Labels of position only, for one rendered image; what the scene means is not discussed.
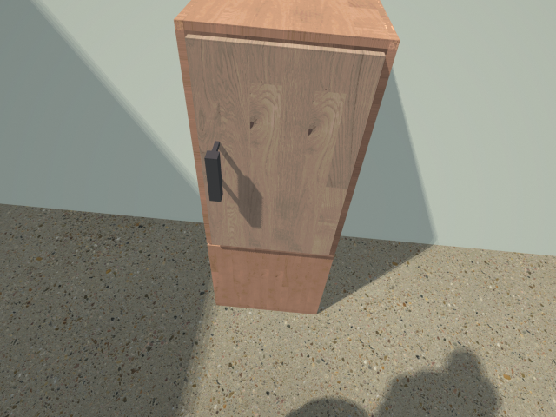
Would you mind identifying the cupboard door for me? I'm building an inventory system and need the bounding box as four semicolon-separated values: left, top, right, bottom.
185;34;386;255

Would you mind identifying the handle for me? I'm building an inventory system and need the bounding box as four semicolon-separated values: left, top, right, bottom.
204;141;223;202

